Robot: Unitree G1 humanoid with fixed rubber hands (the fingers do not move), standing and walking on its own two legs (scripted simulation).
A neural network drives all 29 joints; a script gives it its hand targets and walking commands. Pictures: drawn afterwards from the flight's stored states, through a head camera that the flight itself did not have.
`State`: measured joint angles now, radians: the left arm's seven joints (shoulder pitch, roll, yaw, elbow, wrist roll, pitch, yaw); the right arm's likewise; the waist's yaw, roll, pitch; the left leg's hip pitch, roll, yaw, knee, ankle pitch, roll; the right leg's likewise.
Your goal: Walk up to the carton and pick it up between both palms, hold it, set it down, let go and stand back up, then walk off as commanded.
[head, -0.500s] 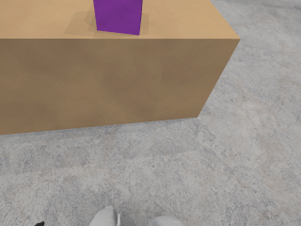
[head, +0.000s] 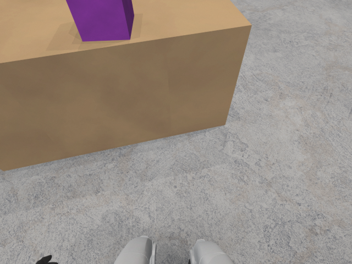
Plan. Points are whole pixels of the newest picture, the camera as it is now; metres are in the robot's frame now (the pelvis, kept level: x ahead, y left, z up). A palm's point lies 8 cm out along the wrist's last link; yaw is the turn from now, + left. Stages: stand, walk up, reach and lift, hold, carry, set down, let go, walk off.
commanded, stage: walk off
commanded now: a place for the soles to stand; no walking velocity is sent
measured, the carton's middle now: out of the picture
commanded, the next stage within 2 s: stand in 1.02 s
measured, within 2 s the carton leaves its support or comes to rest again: neither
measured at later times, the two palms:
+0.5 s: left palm out of the picture +0.06 +0.41 -0.11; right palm out of the picture +0.04 -0.23 -0.08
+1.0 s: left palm out of the picture +0.06 +0.42 -0.09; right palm out of the picture +0.07 -0.22 -0.10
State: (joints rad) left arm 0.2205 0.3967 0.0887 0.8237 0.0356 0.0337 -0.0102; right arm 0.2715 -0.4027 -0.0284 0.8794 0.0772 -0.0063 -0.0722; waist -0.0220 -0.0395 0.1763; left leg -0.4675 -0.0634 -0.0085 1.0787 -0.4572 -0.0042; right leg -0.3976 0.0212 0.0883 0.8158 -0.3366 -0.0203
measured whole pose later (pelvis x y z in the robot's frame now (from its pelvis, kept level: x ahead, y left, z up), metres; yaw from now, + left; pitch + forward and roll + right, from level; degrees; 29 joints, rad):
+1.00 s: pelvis -0.01 +0.09 +0.00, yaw +5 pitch -2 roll +0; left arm 0.21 0.40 0.09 0.85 0.04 0.00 0.00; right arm 0.28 -0.40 -0.03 0.91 0.08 -0.05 -0.04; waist -0.02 0.00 0.10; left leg -0.31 -0.13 -0.01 0.86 -0.43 0.08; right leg -0.29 0.03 0.04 0.76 -0.43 -0.01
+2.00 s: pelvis -0.03 +0.10 +0.01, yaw +6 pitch -5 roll +0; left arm 0.20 0.40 0.09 0.89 0.03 -0.01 0.00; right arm 0.25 -0.40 -0.03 0.92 0.08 -0.05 -0.03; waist -0.02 0.00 0.10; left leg -0.30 -0.03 -0.01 0.68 -0.31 0.04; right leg -0.24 0.01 0.04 0.67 -0.35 0.01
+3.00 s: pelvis -0.02 +0.10 +0.02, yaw +6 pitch -4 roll -1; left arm 0.20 0.40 0.09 0.89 0.03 0.00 0.00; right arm 0.22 -0.40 -0.03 0.94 0.08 -0.05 -0.02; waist -0.02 0.00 0.09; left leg -0.25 -0.03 -0.01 0.60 -0.29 0.03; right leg -0.19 0.01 0.04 0.58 -0.32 0.01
